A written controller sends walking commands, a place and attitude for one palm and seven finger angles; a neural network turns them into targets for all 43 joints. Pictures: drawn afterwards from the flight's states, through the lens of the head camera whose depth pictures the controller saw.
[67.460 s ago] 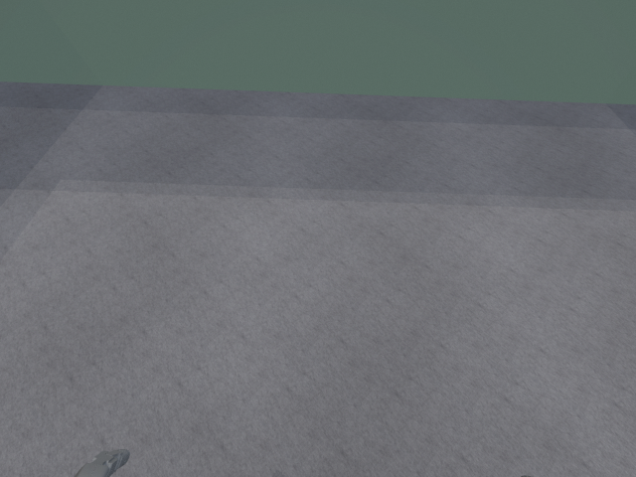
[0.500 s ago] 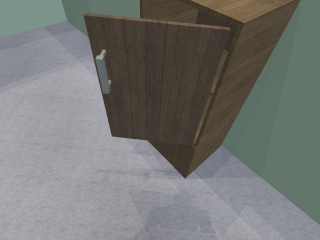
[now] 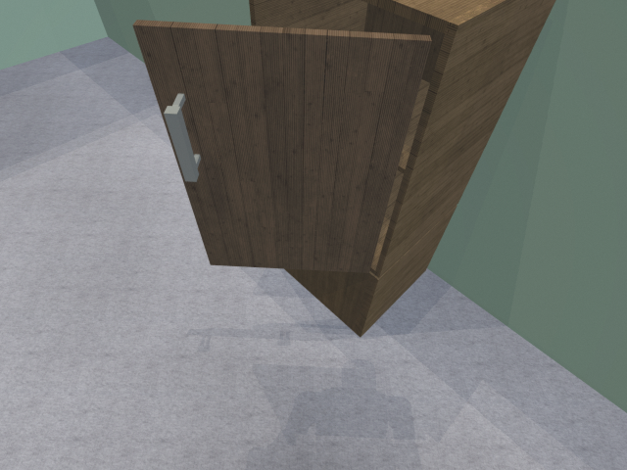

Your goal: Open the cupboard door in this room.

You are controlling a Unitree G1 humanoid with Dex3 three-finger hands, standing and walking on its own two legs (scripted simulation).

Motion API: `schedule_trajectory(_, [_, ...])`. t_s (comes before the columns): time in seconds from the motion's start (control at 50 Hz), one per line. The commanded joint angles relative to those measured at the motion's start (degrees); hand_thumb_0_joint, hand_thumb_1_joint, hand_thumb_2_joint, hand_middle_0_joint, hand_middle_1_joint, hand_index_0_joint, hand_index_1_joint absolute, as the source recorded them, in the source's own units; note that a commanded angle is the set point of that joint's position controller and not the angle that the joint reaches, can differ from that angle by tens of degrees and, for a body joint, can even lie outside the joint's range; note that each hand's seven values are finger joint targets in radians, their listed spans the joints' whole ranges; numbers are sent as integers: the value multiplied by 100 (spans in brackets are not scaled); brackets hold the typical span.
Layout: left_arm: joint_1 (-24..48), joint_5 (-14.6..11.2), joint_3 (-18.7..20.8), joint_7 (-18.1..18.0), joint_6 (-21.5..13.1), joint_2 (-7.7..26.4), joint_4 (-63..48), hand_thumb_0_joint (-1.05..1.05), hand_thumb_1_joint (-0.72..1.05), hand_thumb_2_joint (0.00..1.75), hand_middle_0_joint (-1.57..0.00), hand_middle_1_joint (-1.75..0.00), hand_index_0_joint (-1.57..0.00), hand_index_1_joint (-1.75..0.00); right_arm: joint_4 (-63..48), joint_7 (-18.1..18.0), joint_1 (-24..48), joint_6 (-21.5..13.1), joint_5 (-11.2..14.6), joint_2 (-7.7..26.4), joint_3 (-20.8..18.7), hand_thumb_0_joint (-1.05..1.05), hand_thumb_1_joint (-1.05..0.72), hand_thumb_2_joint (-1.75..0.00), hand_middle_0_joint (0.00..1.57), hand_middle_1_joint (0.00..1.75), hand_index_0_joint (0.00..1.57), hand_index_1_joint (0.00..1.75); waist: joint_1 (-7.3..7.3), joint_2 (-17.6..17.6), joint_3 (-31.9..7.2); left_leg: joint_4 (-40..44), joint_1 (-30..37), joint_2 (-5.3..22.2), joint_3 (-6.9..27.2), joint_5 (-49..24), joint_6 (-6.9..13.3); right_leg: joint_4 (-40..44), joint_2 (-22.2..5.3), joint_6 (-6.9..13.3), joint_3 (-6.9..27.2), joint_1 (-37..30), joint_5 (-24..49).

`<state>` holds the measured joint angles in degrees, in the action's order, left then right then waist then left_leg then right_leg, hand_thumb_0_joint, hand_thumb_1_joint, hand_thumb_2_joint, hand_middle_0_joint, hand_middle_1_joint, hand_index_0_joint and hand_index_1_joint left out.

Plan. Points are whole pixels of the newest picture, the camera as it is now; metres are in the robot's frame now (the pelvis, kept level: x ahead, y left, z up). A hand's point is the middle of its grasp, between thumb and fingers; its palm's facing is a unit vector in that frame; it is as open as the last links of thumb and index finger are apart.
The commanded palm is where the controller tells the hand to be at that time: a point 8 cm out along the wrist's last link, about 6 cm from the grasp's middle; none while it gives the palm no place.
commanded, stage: look again from close up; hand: left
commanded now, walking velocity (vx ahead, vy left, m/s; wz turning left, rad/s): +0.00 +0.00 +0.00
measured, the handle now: (186, 139) +0.59 +0.24 +0.07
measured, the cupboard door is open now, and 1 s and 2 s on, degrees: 43 43 43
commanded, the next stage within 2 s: shuffle to correct the standing spot in 0.38 s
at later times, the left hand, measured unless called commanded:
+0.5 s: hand out of the picture -0.08 +0.14 -0.18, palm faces +0.04 -0.99 -0.16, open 7.4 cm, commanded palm none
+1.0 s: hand out of the picture -0.02 +0.17 -0.18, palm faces +0.08 -0.98 -0.18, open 7.3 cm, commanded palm none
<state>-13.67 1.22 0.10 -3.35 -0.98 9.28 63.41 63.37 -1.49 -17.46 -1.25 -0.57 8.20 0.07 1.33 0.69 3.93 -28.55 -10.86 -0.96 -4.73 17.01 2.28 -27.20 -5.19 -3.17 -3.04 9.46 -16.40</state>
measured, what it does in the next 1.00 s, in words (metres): lifts its right foot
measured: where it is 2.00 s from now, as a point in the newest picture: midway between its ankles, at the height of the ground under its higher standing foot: outside the picture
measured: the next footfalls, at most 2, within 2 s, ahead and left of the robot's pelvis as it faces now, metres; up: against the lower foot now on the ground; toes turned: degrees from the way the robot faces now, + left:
left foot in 1.26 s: +0.09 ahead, +0.18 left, +0.00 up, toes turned +4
right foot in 1.60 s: +0.15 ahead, -0.03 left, +0.00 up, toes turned -2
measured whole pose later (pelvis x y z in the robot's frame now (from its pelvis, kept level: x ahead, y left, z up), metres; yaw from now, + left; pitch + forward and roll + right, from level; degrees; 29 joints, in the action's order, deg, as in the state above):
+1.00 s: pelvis -0.03 +0.00 -0.01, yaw +1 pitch -1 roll +0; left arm -19.2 1.9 2.5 -1.3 -2.0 7.8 58.6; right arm 62.6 -0.5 -23.3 -1.2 -0.9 6.3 -0.2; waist -0.1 0.7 0.0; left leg -33.4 -15.9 -2.2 -4.2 18.1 3.5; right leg -31.2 -1.9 2.3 -4.8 13.4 -17.6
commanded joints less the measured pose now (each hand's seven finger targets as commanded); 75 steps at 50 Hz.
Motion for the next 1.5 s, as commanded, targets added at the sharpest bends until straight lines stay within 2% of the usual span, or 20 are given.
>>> schedule_trajectory(0.0, [-689,-74,59,-26,-94,456,-251,0,90,90,-20,-30,-20,-30,-419,-83,-498,-141,5,826,-174,0,-90,-90,20,30,20,30,-124,-432,-1303,-105,756,929,749,-4728,-6,-358,-51,463,3,-252,1445])
schedule_trajectory(0.08, [-580,-45,29,22,-36,484,-331,0,90,90,-20,-30,-20,-30,-514,-67,-277,-69,3,668,-139,0,-90,-90,20,30,20,30,-111,13,-412,149,-29,699,640,-2501,-15,-96,-179,478,147,-5,1545])
schedule_trajectory(0.2, [-546,-11,21,92,41,556,-446,0,90,90,-20,-30,-20,-30,-562,49,-117,55,-15,606,-152,0,-90,-90,20,30,20,30,-99,213,568,784,-735,510,644,443,-59,550,-121,457,405,742,-667])
schedule_trajectory(0.48, [-1002,6,84,147,16,527,-474,0,90,90,-20,-30,-20,-30,-435,72,-416,88,-44,546,-153,0,-90,-90,20,30,20,30,-126,-62,250,757,-817,469,611,900,-75,912,-127,458,527,889,-1464])
schedule_trajectory(0.64, [-1005,9,303,181,46,716,-507,0,90,90,-20,-30,-20,-30,-344,104,-843,124,-84,360,-166,0,-90,-90,20,30,20,30,-32,413,251,-242,-739,113,157,761,-61,1106,-559,776,869,1231,-2396])
schedule_trajectory(0.7, [-906,23,301,218,78,544,-576,0,90,90,-20,-30,-20,-30,-325,96,-1041,76,-92,460,-193,0,-90,-90,20,30,20,30,-21,-224,418,537,-790,356,706,1499,75,373,-147,674,389,1421,-2237])
schedule_trajectory(0.76, [-874,76,209,253,65,58,-674,0,90,90,-20,-30,-20,-30,-339,29,-1067,13,-86,852,-275,0,-90,-90,20,30,20,30,-43,-1394,622,2002,-986,1407,2467,2811,644,-1578,508,557,-402,1572,-1082])
schedule_trajectory(0.82, [-843,57,192,315,9,-86,-699,0,90,90,-20,-30,-20,-30,-404,31,-791,-65,-76,729,-234,0,-90,-90,20,30,20,30,-162,-947,410,2016,-943,1495,2376,2038,920,-2154,301,640,-134,1494,-1117])
schedule_trajectory(0.92, [-1369,18,224,277,-145,-62,-483,0,90,90,-20,-30,-20,-30,-334,14,-648,-120,-26,542,-171,0,-90,-90,20,30,20,30,-470,-70,-19,812,-1296,894,1222,618,551,230,252,610,-72,-462,-110])
schedule_trajectory(0.96, [-2019,33,414,168,-229,724,-323,0,90,90,-20,-30,-20,-30,-622,70,-378,-156,0,239,-150,0,-90,-90,20,30,20,30,-685,1669,8,-1233,-3047,-9,-21,1061,-9,1449,-1808,1384,2582,-1651,-355])
schedule_trajectory(0.98, [-2086,14,428,147,-245,793,-316,0,90,90,-20,-30,-20,-30,-713,111,-140,-152,-88,478,-226,0,-90,-90,20,30,20,30,-671,897,113,-2169,-3098,186,209,1266,-50,1626,-2233,1782,2855,-1307,-25])
schedule_trajectory(1.1, [-956,71,387,161,-289,607,-578,0,90,90,-20,-30,-20,-30,-794,319,-39,-30,-21,168,-250,0,-90,-90,20,30,20,30,-113,1037,504,-1761,-1857,506,202,53,-140,1539,-1224,1227,694,474,342])
schedule_trajectory(1.2, [-916,68,432,249,-125,721,-577,0,90,90,-20,-30,-20,-30,-554,260,-837,-131,-48,373,-284,0,-90,-90,20,30,20,30,158,177,91,-178,500,144,-302,-390,-283,233,-550,814,22,1451,-823])
schedule_trajectory(1.22, [-1001,65,382,271,-80,515,-629,0,90,90,-20,-30,-20,-30,-493,210,-1238,-153,-88,744,-379,0,-90,-90,20,30,20,30,280,-702,-125,179,833,593,388,7,-150,-843,-214,662,-271,1697,-1009])
schedule_trajectory(1.24, [-986,22,355,287,-54,235,-786,0,90,90,-20,-30,-20,-30,-460,140,-1664,-187,-159,1283,-487,0,-90,-90,20,30,20,30,387,-2096,-389,1182,1064,1886,2395,454,416,-2479,414,415,-689,2420,-1939])
schedule_trajectory(1.26, [-750,42,330,291,-60,221,-960,0,90,90,-20,-30,-20,-30,-460,92,-1724,-133,-134,1448,-495,0,-90,-90,20,30,20,30,408,-1837,-400,1739,846,2387,3233,1065,939,-3625,402,542,-154,2709,-2035])
schedule_trajectory(1.28, [-525,47,319,316,-116,185,-1076,0,90,90,-20,-30,-20,-30,-578,93,-1372,-139,-145,1371,-486,0,-90,-90,20,30,20,30,300,-1160,-197,1800,475,2418,3230,1354,1175,-4138,149,635,51,2919,-1727])
schedule_trajectory(1.32, [-417,62,312,337,-142,151,-905,0,90,90,-20,-30,-20,-30,-663,56,-661,-233,-124,861,-340,0,-90,-90,20,30,20,30,23,-1059,-174,1698,-180,2046,2473,437,998,-4359,-71,608,270,2791,-979])
schedule_trajectory(1.4, [-934,-24,154,275,29,-165,-571,0,90,90,-20,-30,-20,-30,-656,-67,-192,-325,-97,595,-142,0,-90,-90,20,30,20,30,-310,-533,-545,1135,-404,1568,780,-3682,713,-2639,45,296,166,1355,-252])
schedule_trajectory(1.48, [-736,-39,160,196,117,59,-610,0,90,90,-20,-30,-20,-30,-545,-110,-137,-163,-65,749,-212,0,-90,-90,20,30,20,30,-229,-588,-599,815,-272,1670,780,-3838,706,-1170,226,256,8,648,-24])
